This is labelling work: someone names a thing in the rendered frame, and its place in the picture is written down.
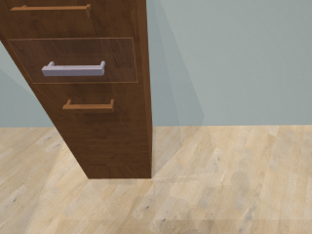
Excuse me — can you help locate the handle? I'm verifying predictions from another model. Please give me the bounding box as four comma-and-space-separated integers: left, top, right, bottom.
62, 104, 114, 113
42, 61, 105, 76
10, 6, 91, 20

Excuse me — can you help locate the cabinet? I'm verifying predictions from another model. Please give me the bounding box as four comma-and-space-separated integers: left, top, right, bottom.
0, 0, 153, 179

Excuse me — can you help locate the drawer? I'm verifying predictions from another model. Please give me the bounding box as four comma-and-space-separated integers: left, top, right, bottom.
8, 37, 137, 83

